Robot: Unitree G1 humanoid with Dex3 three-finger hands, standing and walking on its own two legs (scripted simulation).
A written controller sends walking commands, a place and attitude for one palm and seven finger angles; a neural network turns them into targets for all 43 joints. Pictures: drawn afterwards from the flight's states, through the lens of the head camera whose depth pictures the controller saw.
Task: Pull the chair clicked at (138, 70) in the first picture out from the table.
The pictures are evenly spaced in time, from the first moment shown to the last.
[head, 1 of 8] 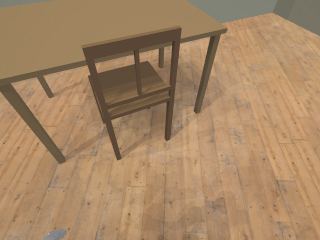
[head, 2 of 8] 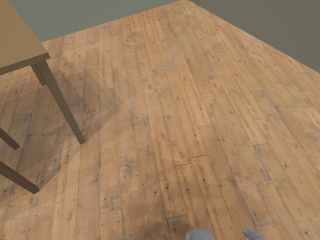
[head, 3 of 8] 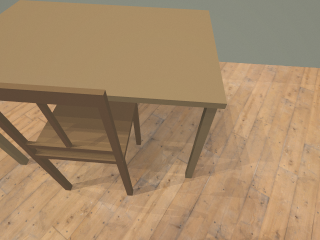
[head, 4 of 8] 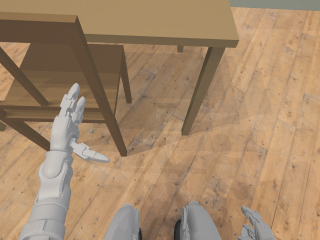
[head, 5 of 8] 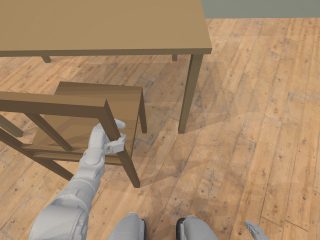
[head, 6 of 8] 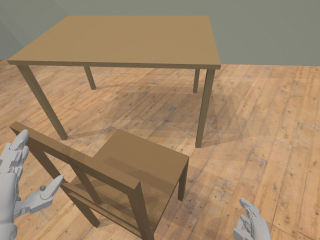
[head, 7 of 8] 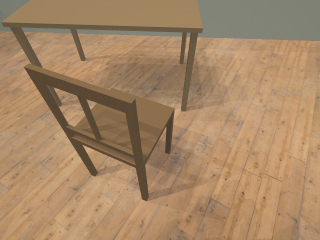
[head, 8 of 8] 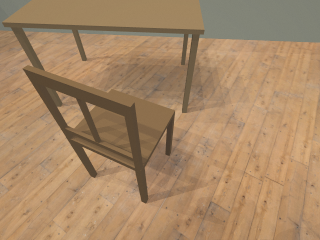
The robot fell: no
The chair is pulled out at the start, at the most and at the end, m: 0.00 0.57 0.57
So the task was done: yes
